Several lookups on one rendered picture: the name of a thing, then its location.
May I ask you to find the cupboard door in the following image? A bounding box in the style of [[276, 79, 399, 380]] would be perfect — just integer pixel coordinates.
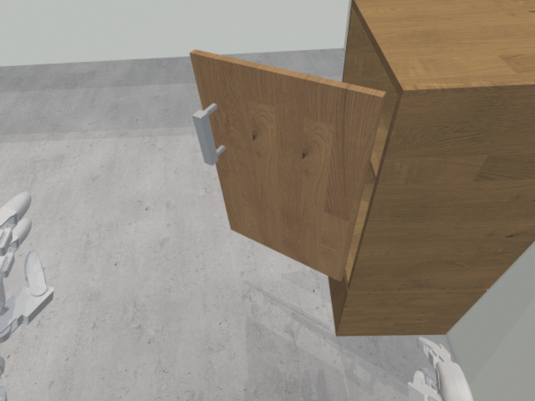
[[190, 49, 386, 282]]

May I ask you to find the robot left hand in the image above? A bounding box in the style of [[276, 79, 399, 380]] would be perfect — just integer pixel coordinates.
[[0, 191, 54, 343]]

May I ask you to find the handle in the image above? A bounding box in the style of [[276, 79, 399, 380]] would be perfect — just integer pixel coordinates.
[[192, 103, 226, 165]]

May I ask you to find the robot right hand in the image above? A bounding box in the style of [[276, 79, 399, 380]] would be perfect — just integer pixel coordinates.
[[408, 337, 474, 401]]

